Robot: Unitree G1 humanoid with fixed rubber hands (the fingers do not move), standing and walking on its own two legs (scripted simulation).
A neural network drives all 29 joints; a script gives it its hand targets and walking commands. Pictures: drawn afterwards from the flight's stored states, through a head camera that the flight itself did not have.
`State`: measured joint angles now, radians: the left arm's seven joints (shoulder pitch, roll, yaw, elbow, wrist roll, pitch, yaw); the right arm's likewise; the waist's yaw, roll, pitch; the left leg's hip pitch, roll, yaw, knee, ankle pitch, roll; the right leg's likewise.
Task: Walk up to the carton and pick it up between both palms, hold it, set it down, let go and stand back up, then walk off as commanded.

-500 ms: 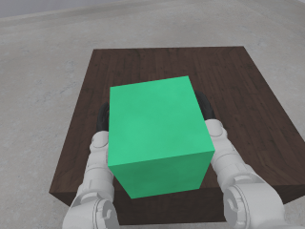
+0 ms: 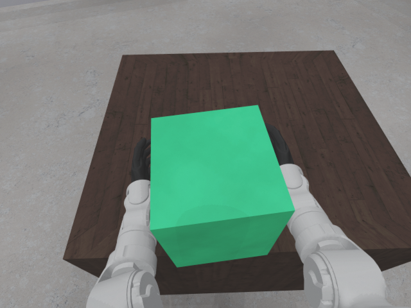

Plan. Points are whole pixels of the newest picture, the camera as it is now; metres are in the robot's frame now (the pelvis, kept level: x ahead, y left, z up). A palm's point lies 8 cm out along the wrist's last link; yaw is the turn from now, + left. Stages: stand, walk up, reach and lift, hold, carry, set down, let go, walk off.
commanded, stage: set down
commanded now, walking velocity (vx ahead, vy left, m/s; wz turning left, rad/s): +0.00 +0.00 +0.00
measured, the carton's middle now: (214, 192) +0.34 +0.01 +0.02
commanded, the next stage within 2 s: none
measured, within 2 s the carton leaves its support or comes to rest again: neither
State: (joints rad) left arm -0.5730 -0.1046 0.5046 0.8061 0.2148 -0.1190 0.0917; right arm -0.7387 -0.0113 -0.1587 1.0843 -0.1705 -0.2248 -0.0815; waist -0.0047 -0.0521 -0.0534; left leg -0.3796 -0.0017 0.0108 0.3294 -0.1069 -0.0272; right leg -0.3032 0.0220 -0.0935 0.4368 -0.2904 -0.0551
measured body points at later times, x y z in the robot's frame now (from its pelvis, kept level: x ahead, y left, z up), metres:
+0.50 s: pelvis +0.00 +0.01 +0.00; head +0.08 +0.02 +0.44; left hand +0.39 +0.21 +0.00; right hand +0.42 -0.15 +0.02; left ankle +0.03 +0.14 -0.74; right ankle -0.05 -0.06 -0.74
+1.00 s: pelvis -0.03 +0.01 -0.01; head +0.04 +0.03 +0.43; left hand +0.35 +0.20 +0.00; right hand +0.38 -0.18 +0.03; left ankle +0.03 +0.14 -0.74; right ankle -0.05 -0.06 -0.74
